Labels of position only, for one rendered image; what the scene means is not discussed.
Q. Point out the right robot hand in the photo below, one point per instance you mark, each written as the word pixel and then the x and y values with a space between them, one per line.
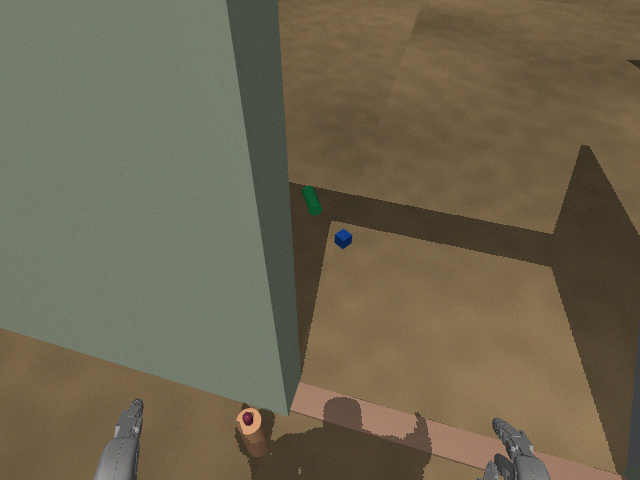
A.
pixel 525 466

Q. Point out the left robot hand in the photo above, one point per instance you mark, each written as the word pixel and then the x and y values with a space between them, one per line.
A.
pixel 119 458

